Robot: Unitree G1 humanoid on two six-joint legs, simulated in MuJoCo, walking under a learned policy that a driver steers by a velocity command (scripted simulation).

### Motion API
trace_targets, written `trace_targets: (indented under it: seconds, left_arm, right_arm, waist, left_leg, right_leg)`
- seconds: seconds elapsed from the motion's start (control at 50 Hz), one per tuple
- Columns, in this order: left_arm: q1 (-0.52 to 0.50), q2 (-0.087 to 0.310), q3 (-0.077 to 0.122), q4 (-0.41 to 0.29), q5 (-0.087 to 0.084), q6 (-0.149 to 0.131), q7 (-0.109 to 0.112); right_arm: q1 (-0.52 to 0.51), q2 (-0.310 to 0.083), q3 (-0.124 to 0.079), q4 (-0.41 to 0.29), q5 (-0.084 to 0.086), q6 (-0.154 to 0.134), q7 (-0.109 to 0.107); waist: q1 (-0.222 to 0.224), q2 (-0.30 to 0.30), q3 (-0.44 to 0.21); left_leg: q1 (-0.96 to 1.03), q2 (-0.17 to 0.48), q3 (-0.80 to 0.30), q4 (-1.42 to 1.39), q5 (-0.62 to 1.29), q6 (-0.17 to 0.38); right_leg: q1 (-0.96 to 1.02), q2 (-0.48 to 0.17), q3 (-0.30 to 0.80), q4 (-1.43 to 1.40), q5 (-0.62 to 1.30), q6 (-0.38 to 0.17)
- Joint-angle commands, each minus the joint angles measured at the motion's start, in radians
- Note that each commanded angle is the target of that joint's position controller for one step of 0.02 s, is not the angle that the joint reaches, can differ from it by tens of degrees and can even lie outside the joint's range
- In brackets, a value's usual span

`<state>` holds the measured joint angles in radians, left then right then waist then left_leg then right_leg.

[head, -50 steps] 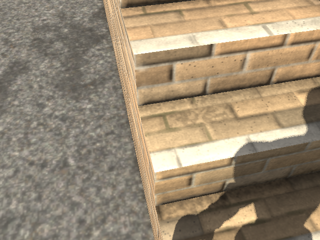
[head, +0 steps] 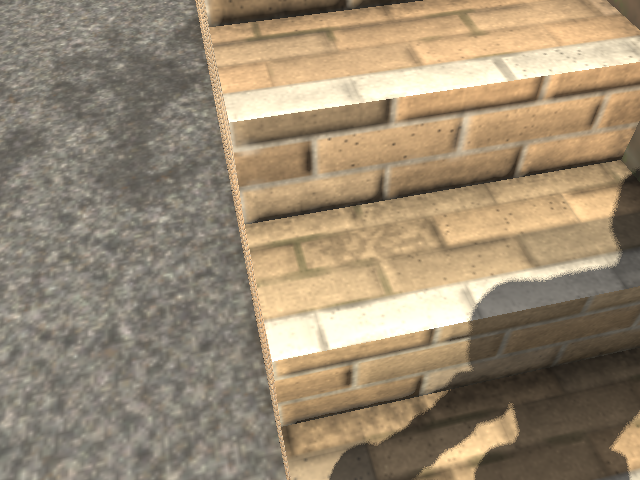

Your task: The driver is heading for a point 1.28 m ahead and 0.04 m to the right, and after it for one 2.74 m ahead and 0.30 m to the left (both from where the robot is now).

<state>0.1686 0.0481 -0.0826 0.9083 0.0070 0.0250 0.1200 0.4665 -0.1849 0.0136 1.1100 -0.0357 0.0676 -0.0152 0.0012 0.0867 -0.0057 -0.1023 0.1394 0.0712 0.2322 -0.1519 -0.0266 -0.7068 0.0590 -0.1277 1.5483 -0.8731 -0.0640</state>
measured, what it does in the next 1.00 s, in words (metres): stands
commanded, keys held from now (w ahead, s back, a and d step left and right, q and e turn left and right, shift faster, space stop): no key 0.28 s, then w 0.08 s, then no key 0.58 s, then w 0.06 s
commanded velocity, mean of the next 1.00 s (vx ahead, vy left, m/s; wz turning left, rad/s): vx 0.03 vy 0.00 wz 0.00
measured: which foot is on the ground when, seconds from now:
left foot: down 0.00-1.00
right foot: down 0.00-1.00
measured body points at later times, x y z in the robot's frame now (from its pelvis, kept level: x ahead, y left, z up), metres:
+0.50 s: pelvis -0.01 +0.01 +0.00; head +0.00 +0.01 +0.45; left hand +0.09 +0.19 -0.15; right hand -0.12 -0.20 -0.16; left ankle -0.02 +0.13 -0.76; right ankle -0.02 -0.10 -0.57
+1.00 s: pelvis +0.00 +0.03 +0.00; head +0.00 +0.03 +0.45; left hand +0.11 +0.20 -0.15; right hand -0.13 -0.17 -0.15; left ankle -0.02 +0.13 -0.76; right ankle -0.02 -0.10 -0.57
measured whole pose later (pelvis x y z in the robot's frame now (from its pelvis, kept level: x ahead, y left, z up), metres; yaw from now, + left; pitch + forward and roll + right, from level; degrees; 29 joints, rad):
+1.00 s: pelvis +0.00 +0.03 +0.00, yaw +1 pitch +2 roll -5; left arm 0.13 0.04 -0.05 0.98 -0.01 0.02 0.09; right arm 0.54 -0.12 0.01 1.13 -0.05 0.04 -0.04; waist -0.04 0.08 -0.05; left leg -0.12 0.10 0.09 0.24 -0.16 0.01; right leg -0.72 0.02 -0.09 1.55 -0.88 -0.04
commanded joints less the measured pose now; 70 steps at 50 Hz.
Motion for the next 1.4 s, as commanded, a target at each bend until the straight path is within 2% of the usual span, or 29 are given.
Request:
trace_targets:
  seconds: [0.02, 0.08, 0.22, 0.32, 0.34, 0.36, 0.38, 0.4, 0.44, 0.46, 0.5, 0.54, 0.56, 0.58, 0.6, 0.62, 0.68, 0.78, 0.8, 0.86, 0.92, 1.06, 1.14, 1.18, 1.2, 1.22, 1.26, 1.32, 1.4]
  left_arm:
    - [-0.013, 0.044, 0.004, -0.057, -0.001, -0.010, 0.004]
    - [-0.012, 0.066, 0.006, -0.056, 0.001, -0.016, 0.003]
    - [-0.001, 0.042, 0.007, -0.051, -0.010, -0.013, -0.005]
    - [0.005, 0.054, 0.012, -0.053, 0.003, -0.013, -0.011]
    - [0.001, 0.076, 0.019, -0.065, 0.018, -0.015, -0.015]
    - [-0.083, 0.051, 0.022, -0.049, -0.012, -0.051, -0.029]
    - [-0.093, 0.040, 0.014, -0.033, -0.020, -0.065, -0.033]
    - [-0.076, 0.056, 0.007, -0.058, -0.001, -0.038, -0.014]
    - [-0.022, 0.037, 0.014, -0.042, -0.009, -0.024, -0.016]
    - [-0.082, -0.067, -0.006, -0.021, -0.048, -0.049, -0.035]
    - [-0.089, -0.028, -0.008, 0.015, -0.024, -0.073, -0.052]
    - [-0.078, -0.027, -0.004, 0.034, -0.023, -0.075, -0.059]
    - [-0.010, 0.039, 0.004, 0.020, -0.003, -0.040, -0.029]
    - [-0.019, 0.027, 0.011, 0.018, -0.003, -0.026, -0.021]
    - [-0.025, 0.023, 0.013, 0.013, -0.005, -0.018, -0.020]
    - [-0.118, -0.097, -0.009, 0.013, -0.048, -0.042, -0.043]
    - [-0.132, -0.031, 0.001, 0.054, -0.023, -0.070, -0.060]
    - [-0.139, -0.070, -0.003, 0.065, -0.038, -0.066, -0.063]
    - [-0.042, 0.020, 0.019, 0.070, -0.005, -0.032, -0.032]
    - [-0.052, -0.013, 0.031, 0.049, -0.017, -0.015, -0.024]
    - [-0.090, -0.032, 0.027, 0.022, -0.023, -0.017, -0.028]
    - [-0.052, 0.002, 0.018, -0.014, -0.005, -0.018, -0.028]
    - [-0.035, 0.043, 0.023, -0.037, 0.011, -0.023, -0.016]
    - [-0.053, 0.064, 0.032, -0.065, 0.003, -0.023, -0.012]
    - [-0.007, 0.078, 0.032, -0.072, 0.024, -0.030, -0.011]
    - [-0.005, 0.056, 0.027, -0.038, 0.006, -0.034, 0.001]
    - [0.015, 0.032, 0.025, -0.039, -0.016, -0.033, -0.002]
    - [-0.042, 0.016, 0.013, -0.063, -0.019, -0.028, -0.016]
    - [-0.003, 0.034, 0.008, -0.048, -0.002, -0.029, -0.014]
  right_arm:
    - [0.141, -0.070, -0.008, 0.010, -0.001, 0.006, 0.002]
    - [0.096, -0.060, -0.004, -0.013, 0.005, 0.022, 0.003]
    - [0.122, -0.076, -0.001, 0.004, -0.002, 0.008, -0.004]
    - [0.106, -0.077, -0.001, 0.001, 0.012, 0.011, -0.002]
    - [0.105, -0.087, -0.007, 0.009, 0.016, 0.018, -0.004]
    - [0.129, 0.018, -0.001, 0.020, 0.020, 0.063, -0.013]
    - [0.198, 0.058, 0.002, 0.021, 0.021, 0.076, -0.020]
    - [0.224, -0.036, -0.005, 0.009, 0.009, 0.039, -0.006]
    - [0.185, -0.095, -0.013, 0.021, -0.003, -0.002, -0.008]
    - [0.087, 0.062, 0.021, 0.011, -0.003, 0.024, -0.025]
    - [0.149, 0.045, 0.004, 0.011, 0.019, 0.049, -0.028]
    - [0.215, 0.045, 0.000, 0.033, 0.017, 0.060, -0.026]
    - [0.236, -0.094, -0.024, 0.021, 0.002, 0.009, -0.007]
    - [0.217, -0.094, -0.022, 0.029, -0.001, -0.017, -0.004]
    - [0.187, -0.081, -0.017, 0.026, -0.004, -0.027, -0.005]
    - [0.140, 0.108, 0.022, 0.027, 0.005, 0.023, -0.026]
    - [0.227, 0.080, 0.003, 0.037, 0.015, 0.063, -0.039]
    - [0.248, 0.086, -0.004, 0.068, 0.006, 0.051, -0.030]
    - [0.236, -0.074, -0.035, 0.035, -0.015, -0.015, -0.012]
    - [0.197, -0.038, -0.025, 0.041, -0.015, -0.058, -0.013]
    - [0.192, -0.006, -0.016, 0.032, -0.015, -0.038, -0.026]
    - [0.137, -0.044, -0.013, 0.003, 0.009, -0.020, -0.022]
    - [0.118, -0.051, -0.018, -0.022, 0.023, -0.014, -0.008]
    - [0.132, -0.048, -0.018, -0.025, 0.020, -0.016, -0.005]
    - [0.168, -0.077, -0.028, 0.012, 0.023, -0.012, -0.008]
    - [0.192, -0.091, -0.036, 0.019, -0.012, -0.020, -0.004]
    - [0.256, -0.091, -0.033, 0.048, -0.001, -0.030, -0.006]
    - [0.190, -0.082, -0.020, 0.026, -0.016, -0.022, -0.018]
    - [0.117, -0.112, -0.021, 0.002, -0.001, -0.009, -0.010]
  waist:
    - [-0.002, -0.058, 0.036]
    - [0.004, -0.115, 0.051]
    - [0.010, -0.022, 0.039]
    - [0.025, -0.039, 0.052]
    - [0.037, -0.046, 0.073]
    - [0.042, -0.024, 0.123]
    - [-0.029, -0.065, 0.107]
    - [-0.066, -0.079, 0.053]
    - [-0.005, -0.008, 0.025]
    - [0.075, -0.005, 0.070]
    - [0.017, -0.111, 0.065]
    - [0.018, -0.142, -0.008]
    - [-0.023, -0.101, -0.063]
    - [-0.002, -0.053, -0.040]
    - [0.005, -0.031, -0.016]
    - [0.059, -0.015, 0.023]
    - [0.004, -0.093, 0.075]
    - [0.020, -0.056, -0.006]
    - [-0.026, -0.010, -0.027]
    - [-0.014, 0.028, -0.012]
    - [-0.029, 0.052, 0.022]
    - [0.002, 0.015, 0.060]
    - [0.003, -0.069, 0.044]
    - [-0.018, -0.004, 0.047]
    - [0.021, 0.011, 0.027]
    - [-0.030, -0.046, 0.052]
    - [-0.036, 0.010, -0.061]
    - [-0.034, 0.053, -0.040]
    - [0.017, -0.078, -0.013]
  left_leg:
    - [-0.042, 0.022, 0.031, 0.000, 0.239, 0.081]
    - [-0.078, -0.018, 0.060, 0.019, 0.191, 0.062]
    - [-0.061, 0.050, 0.001, -0.035, 0.181, 0.086]
    - [-0.095, 0.023, 0.029, -0.047, 0.099, 0.079]
    - [-0.122, -0.006, 0.054, -0.019, 0.113, 0.079]
    - [-0.065, -0.105, 0.118, 0.048, -0.043, 0.036]
    - [0.033, -0.094, 0.060, 0.027, -0.095, 0.050]
    - [0.021, 0.020, -0.032, -0.039, 0.023, 0.110]
    - [-0.022, 0.099, -0.081, -0.075, 0.067, 0.157]
    - [-0.074, 0.053, -0.012, -0.044, -0.004, 0.110]
    - [-0.045, -0.027, 0.049, -0.027, -0.002, 0.065]
    - [0.021, -0.029, 0.062, -0.009, 0.107, 0.060]
    - [0.050, 0.060, -0.034, -0.030, 0.241, 0.121]
    - [0.021, 0.097, -0.062, -0.035, 0.275, 0.147]
    - [0.010, 0.102, -0.070, -0.030, 0.280, 0.152]
    - [-0.084, 0.038, 0.001, -0.031, 0.006, 0.112]
    - [-0.054, -0.041, 0.053, -0.035, -0.033, 0.063]
    - [-0.009, 0.026, -0.006, -0.014, 0.112, 0.094]
    - [0.044, 0.112, -0.102, -0.020, 0.337, 0.157]
    - [0.053, 0.138, -0.129, 0.011, 0.388, 0.189]
    - [0.010, 0.114, -0.101, -0.025, 0.270, 0.163]
    - [-0.102, 0.073, -0.030, -0.137, -0.050, 0.135]
    - [-0.101, 0.006, 0.078, -0.040, 0.158, 0.109]
    - [-0.066, 0.018, 0.043, -0.022, 0.174, 0.124]
    - [-0.106, -0.005, 0.081, 0.007, 0.230, 0.124]
    - [0.023, 0.025, 0.039, 0.024, 0.528, 0.098]
    - [0.145, 0.086, 0.007, 0.064, 0.714, 0.114]
    - [0.153, 0.134, -0.042, 0.025, 0.552, 0.150]
    - [-0.008, 0.055, 0.052, 0.011, 0.434, 0.088]
  right_leg:
    - [0.011, -0.077, 0.233, -0.352, 0.264, -0.085]
    - [0.026, -0.101, 0.298, -0.446, 0.299, -0.098]
    - [0.018, -0.062, 0.190, -0.288, 0.268, -0.070]
    - [0.033, -0.077, 0.222, -0.352, 0.203, -0.081]
    - [0.038, -0.098, 0.257, -0.391, 0.205, -0.087]
    - [-0.106, -0.159, 0.353, -0.462, 0.168, -0.060]
    - [-0.225, -0.128, 0.325, -0.437, 0.006, -0.044]
    - [-0.142, -0.078, 0.230, -0.319, 0.052, -0.060]
    - [-0.055, -0.047, 0.114, -0.142, 0.142, -0.037]
    - [-0.077, -0.127, 0.175, -0.198, 0.180, 0.014]
    - [-0.090, -0.141, 0.211, -0.296, 0.368, 0.020]
    - [-0.066, -0.143, 0.192, -0.272, 0.413, 0.025]
    - [-0.008, -0.057, 0.138, -0.162, 0.330, -0.034]
    - [-0.010, -0.061, 0.104, -0.116, 0.252, -0.034]
    - [-0.030, -0.061, 0.103, -0.113, 0.197, -0.037]
    - [-0.034, -0.141, 0.170, -0.201, 0.160, 0.022]
    - [-0.097, -0.151, 0.195, -0.277, 0.362, 0.030]
    - [-0.084, -0.156, 0.158, -0.140, 0.324, 0.048]
    - [-0.075, -0.052, 0.077, -0.022, 0.230, -0.011]
    - [-0.123, -0.069, 0.071, -0.003, 0.038, -0.034]
    - [-0.103, -0.065, 0.086, -0.102, 0.047, -0.039]
    - [0.015, -0.043, 0.092, -0.257, 0.115, -0.062]
    - [0.063, -0.062, 0.188, -0.358, 0.222, -0.092]
    - [0.014, -0.054, 0.184, -0.297, 0.160, -0.096]
    - [0.108, -0.110, 0.247, -0.388, 0.203, -0.093]
    - [0.002, -0.069, 0.198, -0.286, 0.533, -0.077]
    - [-0.009, -0.046, 0.123, -0.133, 0.376, -0.060]
    - [-0.095, -0.042, 0.116, -0.149, -0.010, -0.055]
    - [0.084, -0.061, 0.178, -0.317, 0.362, -0.068]
Velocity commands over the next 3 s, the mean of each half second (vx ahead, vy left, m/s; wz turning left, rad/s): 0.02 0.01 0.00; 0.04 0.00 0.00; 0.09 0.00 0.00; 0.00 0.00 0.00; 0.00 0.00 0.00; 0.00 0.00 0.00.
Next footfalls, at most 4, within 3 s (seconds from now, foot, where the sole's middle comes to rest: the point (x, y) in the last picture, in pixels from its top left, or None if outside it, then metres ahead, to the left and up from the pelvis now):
none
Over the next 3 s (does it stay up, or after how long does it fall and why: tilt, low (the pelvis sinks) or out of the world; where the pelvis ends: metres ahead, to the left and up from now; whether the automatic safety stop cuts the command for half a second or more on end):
stays up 0.00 0.05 0.00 its command is cut before an obstacle after 1.2 s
